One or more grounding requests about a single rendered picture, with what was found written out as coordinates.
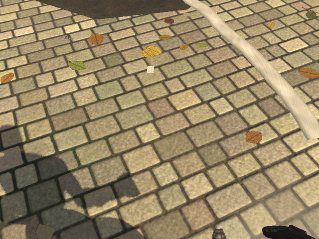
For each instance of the right robot hand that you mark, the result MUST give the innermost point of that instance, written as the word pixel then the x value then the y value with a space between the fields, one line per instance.
pixel 285 232

